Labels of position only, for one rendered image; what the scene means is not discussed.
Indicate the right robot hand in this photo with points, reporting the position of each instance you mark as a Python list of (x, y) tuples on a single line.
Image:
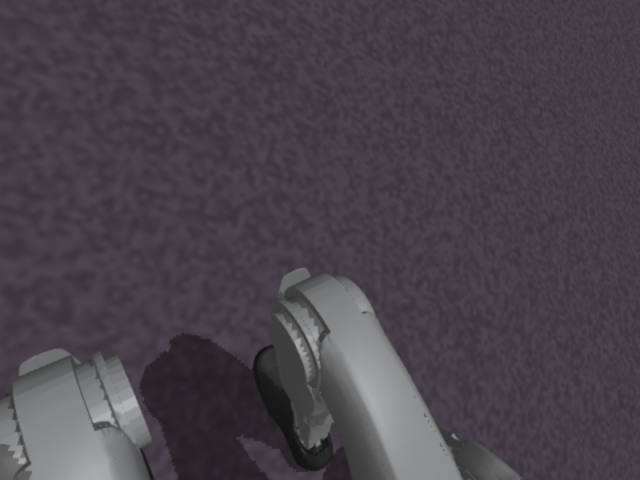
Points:
[(475, 462)]

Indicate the right robot foot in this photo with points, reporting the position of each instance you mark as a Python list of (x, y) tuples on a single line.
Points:
[(279, 408)]

